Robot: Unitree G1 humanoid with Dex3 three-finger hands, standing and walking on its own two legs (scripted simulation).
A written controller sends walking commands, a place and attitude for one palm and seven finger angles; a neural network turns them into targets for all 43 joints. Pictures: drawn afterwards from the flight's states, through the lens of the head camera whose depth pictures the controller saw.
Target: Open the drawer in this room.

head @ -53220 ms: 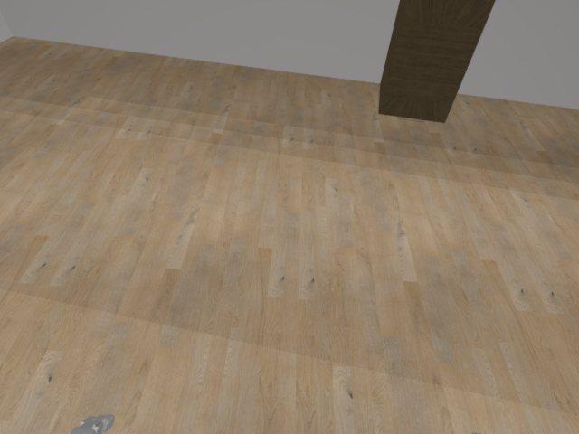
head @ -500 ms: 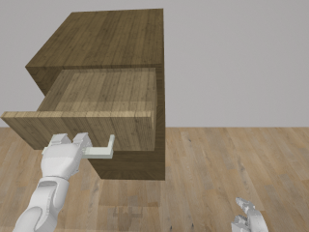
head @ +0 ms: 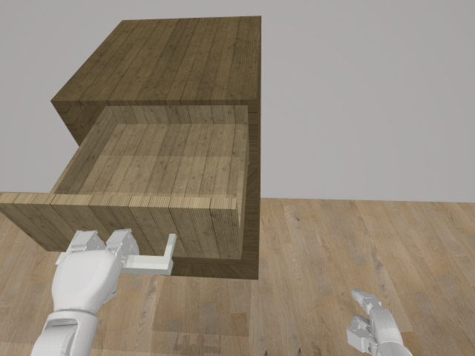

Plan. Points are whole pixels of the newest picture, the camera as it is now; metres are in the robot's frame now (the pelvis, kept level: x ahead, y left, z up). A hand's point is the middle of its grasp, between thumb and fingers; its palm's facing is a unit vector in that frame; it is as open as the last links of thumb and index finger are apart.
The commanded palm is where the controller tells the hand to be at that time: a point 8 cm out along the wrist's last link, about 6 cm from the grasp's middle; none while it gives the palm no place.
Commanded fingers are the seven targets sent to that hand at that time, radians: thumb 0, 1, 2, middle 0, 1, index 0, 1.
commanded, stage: pull the drawer open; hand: left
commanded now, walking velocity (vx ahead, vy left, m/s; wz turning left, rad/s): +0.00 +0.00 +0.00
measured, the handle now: (119, 251) +0.26 +0.23 +0.05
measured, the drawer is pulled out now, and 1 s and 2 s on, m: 0.25 0.30 0.30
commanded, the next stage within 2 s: open the thumb to release the handle in 0.66 s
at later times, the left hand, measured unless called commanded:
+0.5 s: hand (96, 316) +0.16 +0.24 +0.03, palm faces -0.01 -0.09 -1.00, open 5.6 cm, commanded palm +0.12 +0.24 +0.09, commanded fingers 0.00 0.90 0.90 -0.40 -1.35 -0.40 -1.35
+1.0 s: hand (84, 311) +0.17 +0.26 +0.04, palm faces +0.04 -0.09 -1.00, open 6.8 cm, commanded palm +0.14 +0.26 +0.09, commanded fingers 0.00 -0.01 0.51 -0.34 -1.25 -0.34 -1.25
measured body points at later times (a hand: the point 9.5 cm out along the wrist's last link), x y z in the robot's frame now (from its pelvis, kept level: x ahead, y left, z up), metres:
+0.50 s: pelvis +0.00 +0.00 -0.01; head +0.02 -0.03 +0.44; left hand +0.16 +0.24 +0.09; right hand +0.21 -0.22 -0.10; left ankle -0.01 +0.13 -0.72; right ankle -0.02 -0.11 -0.72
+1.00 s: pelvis +0.00 +0.00 -0.01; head +0.03 -0.03 +0.44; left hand +0.16 +0.26 +0.09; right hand +0.21 -0.22 -0.11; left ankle -0.01 +0.13 -0.72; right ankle -0.02 -0.11 -0.72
